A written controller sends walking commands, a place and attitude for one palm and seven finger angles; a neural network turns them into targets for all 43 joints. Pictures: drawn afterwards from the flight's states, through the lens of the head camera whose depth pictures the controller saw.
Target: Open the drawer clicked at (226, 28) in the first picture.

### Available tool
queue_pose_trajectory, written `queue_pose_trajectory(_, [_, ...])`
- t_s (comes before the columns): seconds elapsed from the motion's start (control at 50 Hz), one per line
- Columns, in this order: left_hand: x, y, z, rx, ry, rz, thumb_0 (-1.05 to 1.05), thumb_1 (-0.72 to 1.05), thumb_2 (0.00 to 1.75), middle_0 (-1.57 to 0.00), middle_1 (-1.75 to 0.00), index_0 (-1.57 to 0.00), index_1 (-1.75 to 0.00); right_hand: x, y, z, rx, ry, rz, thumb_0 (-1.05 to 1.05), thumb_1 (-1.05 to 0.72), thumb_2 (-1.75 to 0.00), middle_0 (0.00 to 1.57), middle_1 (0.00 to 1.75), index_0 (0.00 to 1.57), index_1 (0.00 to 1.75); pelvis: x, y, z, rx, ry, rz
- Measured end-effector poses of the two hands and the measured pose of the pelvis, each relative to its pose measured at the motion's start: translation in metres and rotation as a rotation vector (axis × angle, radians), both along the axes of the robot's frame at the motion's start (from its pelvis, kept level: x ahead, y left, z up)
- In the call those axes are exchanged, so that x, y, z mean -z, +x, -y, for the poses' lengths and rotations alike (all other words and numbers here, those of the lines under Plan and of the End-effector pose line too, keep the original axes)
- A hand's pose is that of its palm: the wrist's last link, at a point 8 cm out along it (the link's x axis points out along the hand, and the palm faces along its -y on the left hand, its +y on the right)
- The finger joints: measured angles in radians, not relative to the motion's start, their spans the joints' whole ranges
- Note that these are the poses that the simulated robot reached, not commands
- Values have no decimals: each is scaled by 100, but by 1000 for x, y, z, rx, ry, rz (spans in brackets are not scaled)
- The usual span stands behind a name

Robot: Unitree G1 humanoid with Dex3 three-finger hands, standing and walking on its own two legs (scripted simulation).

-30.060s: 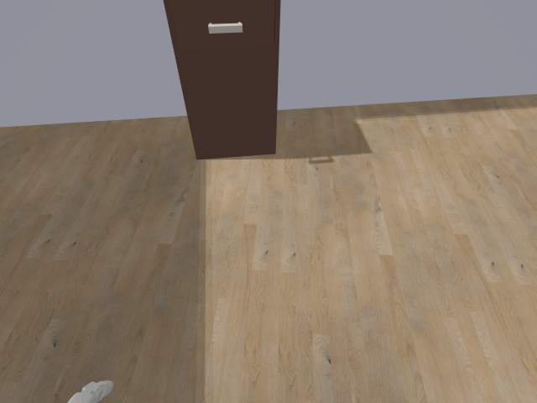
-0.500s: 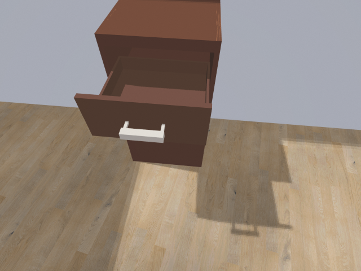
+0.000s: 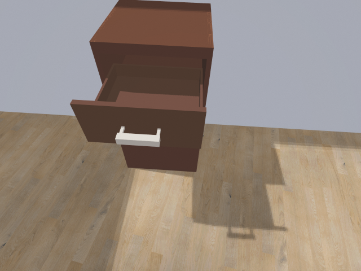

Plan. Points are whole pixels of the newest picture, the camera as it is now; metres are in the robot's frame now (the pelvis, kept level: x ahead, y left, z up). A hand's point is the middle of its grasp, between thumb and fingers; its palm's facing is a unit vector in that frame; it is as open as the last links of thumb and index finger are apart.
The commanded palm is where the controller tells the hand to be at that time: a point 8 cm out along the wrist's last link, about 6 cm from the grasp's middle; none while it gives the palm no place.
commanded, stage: let the arm hang, fingers relaxed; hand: left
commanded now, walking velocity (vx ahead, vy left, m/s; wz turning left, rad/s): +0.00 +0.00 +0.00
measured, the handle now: (139, 134) +0.51 +0.16 -0.06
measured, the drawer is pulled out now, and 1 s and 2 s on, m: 0.29 0.29 0.29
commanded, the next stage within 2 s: look to check the result in 0.02 s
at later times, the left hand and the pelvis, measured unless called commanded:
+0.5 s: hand out of the picture -0.01 +0.15 -0.18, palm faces +0.04 -0.98 -0.17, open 7.4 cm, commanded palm none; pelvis +0.01 +0.00 +0.00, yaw +0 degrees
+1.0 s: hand out of the picture +0.00 +0.15 -0.18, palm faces +0.03 -0.98 -0.17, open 7.4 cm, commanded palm none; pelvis +0.02 -0.01 +0.00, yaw +0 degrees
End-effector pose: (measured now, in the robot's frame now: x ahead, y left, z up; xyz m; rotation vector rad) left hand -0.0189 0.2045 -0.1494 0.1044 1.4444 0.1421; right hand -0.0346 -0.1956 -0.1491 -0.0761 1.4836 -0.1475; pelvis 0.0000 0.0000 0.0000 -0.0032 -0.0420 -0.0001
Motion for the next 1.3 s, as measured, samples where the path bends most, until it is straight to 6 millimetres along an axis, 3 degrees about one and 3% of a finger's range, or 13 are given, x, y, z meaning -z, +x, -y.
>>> queue_pose_trajectory(0.36, [-3, -4, -2, -10, 17, -33, 1, 91, 90, -20, -29, -20, -30, 1, 11, 2, -2, 2, 7, 0, -91, -90, 20, 29, 20, 30, 0, 5, 2, 2, 1, -4])
queue_pose_trajectory(1.3, [-4, 27, 4, 2, 20, -20, 1, 91, 90, -20, -29, -20, -30, 0, 38, 15, -10, -13, 1, 0, -91, -90, 20, 29, 20, 30, -2, 27, 8, 6, 3, -16])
